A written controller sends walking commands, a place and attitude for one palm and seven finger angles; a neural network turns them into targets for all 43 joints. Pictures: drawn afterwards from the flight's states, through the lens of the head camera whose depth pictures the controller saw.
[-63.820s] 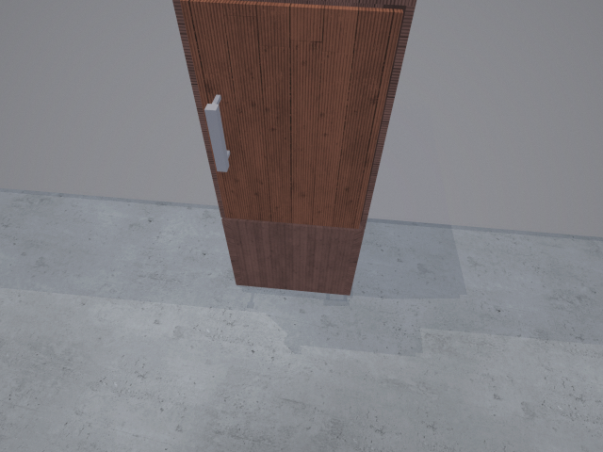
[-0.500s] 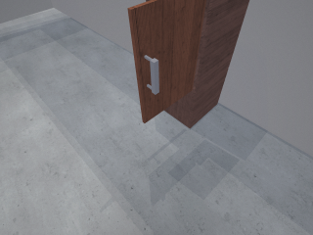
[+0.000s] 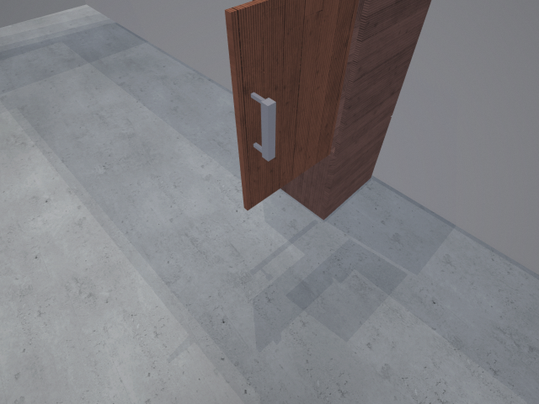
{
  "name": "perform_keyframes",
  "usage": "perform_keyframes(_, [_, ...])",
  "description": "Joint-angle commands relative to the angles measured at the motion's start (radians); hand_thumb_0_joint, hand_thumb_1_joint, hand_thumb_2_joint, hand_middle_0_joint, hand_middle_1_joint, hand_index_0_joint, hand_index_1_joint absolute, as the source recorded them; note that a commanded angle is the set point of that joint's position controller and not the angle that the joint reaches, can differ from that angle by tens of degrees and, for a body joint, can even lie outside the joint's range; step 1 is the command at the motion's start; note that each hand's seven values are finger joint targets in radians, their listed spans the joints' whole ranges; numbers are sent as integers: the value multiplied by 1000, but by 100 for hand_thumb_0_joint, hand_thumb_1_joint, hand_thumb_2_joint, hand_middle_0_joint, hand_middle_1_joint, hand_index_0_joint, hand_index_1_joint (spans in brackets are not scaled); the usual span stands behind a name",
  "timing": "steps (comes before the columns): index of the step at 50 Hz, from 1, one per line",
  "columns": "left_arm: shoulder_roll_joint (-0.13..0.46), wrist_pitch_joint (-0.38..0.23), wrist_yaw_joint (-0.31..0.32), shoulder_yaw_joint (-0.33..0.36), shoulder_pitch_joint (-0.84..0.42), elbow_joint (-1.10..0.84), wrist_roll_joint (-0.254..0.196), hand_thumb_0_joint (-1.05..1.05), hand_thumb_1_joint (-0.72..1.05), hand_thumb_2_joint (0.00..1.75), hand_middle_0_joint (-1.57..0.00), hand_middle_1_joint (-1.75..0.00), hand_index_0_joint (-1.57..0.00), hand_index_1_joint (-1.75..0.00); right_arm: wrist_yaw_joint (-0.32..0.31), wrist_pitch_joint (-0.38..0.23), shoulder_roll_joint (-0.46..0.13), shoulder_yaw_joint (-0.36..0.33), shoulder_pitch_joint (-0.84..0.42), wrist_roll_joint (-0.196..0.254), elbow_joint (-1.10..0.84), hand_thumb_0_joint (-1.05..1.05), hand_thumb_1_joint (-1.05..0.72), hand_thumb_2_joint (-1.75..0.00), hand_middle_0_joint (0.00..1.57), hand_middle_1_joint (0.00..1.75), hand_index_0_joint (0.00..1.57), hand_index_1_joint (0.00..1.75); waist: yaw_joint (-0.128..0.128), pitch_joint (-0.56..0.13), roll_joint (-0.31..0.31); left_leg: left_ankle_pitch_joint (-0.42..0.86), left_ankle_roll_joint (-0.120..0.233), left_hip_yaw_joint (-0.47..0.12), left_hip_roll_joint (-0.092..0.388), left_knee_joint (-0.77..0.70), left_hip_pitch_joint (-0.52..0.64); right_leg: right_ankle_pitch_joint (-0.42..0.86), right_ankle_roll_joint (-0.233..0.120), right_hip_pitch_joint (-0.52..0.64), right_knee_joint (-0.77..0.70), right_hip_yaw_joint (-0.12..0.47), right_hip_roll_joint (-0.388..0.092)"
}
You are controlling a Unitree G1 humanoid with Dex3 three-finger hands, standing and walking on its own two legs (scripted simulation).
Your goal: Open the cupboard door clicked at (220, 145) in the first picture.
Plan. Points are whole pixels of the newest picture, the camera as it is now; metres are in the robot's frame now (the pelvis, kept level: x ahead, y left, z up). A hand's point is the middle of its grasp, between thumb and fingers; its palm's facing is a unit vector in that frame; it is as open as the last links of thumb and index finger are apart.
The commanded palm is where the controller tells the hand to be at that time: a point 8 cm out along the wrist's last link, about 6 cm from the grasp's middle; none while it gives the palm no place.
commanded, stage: look to check the result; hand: left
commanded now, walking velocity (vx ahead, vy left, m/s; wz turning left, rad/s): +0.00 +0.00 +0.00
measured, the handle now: (262, 127) +0.73 +0.06 -0.03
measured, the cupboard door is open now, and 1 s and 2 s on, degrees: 87 87 87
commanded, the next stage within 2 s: stand and wait in 0.40 s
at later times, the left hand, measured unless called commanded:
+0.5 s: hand out of the picture +0.06 +0.22 -0.16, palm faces +0.00 -0.96 -0.29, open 7.4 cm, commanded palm none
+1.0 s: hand out of the picture +0.08 +0.22 -0.16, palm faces -0.01 -0.95 -0.32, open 7.4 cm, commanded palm none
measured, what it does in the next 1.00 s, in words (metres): stands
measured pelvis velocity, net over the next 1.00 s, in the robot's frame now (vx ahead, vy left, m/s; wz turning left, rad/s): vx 0.01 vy -0.01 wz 0.01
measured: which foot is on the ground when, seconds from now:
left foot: down 0.00-1.00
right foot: down 0.00-1.00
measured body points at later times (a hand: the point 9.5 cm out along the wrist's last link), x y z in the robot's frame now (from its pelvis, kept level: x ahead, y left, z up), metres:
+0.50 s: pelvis +0.00 +0.00 +0.00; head +0.02 -0.01 +0.45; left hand +0.06 +0.27 -0.14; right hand +0.05 -0.27 -0.15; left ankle -0.02 +0.09 -0.75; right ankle -0.01 -0.13 -0.75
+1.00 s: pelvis +0.01 -0.01 +0.00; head +0.04 -0.02 +0.45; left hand +0.08 +0.27 -0.13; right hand +0.08 -0.30 -0.14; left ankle -0.02 +0.09 -0.75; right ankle -0.01 -0.13 -0.75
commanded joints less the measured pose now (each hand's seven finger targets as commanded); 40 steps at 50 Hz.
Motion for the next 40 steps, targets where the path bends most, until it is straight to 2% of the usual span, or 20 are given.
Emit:
perform_keyframes(1, [150, -21, 8, 24, 20, -39, 1, 0, 90, 90, -20, -30, -20, -30, -3, -11, -145, -22, 39, -4, -36, 0, -90, -90, 20, 30, 20, 30, -5, -31, -16, 213, -6, -115, 138, -66, -30, 148, -43, 23, -40, 80, -85])
perform_keyframes(6, [172, -21, 6, 25, -2, -45, 2, 0, 90, 90, -20, -30, -20, -30, 1, -10, -165, -24, 16, -3, -39, 0, -90, -90, 20, 30, 20, 30, -4, -15, -8, 197, -8, -118, 139, -76, -37, 137, -43, 21, -49, 82, -88])
perform_keyframes(9, [188, -24, 5, 29, -12, -52, 2, 0, 90, 90, -20, -30, -20, -30, 2, -12, -183, -27, 5, -2, -45, 0, -90, -90, 20, 30, 20, 30, -4, -40, -13, 213, -7, -121, 140, -73, -25, 149, -45, 33, -50, 83, -89])
perform_keyframes(26, [256, -30, -1, 31, -86, -70, 2, 0, 90, 90, -20, -30, -20, -30, 11, -13, -252, -33, -78, -2, -61, 0, -90, -90, 20, 30, 20, 30, -4, -63, -12, 230, -14, -131, 148, -90, 0, 179, -46, 51, -74, 86, -103])
perform_keyframes(32, [275, -33, -1, 32, -101, -75, 2, 0, 90, 90, -20, -30, -20, -30, 11, -14, -272, -34, -97, -2, -65, 0, -90, -90, 20, 30, 20, 30, -6, -96, -11, 275, -17, -130, 152, -87, 24, 225, -47, 69, -71, 86, -105])
perform_keyframes(40, [293, -33, -2, 32, -118, -76, 2, 0, 90, 90, -20, -30, -20, -30, 13, -13, -291, -34, -114, 0, -69, 0, -90, -90, 20, 30, 20, 30, -7, -89, -13, 270, -19, -131, 155, -93, 24, 221, -47, 71, -82, 84, -109])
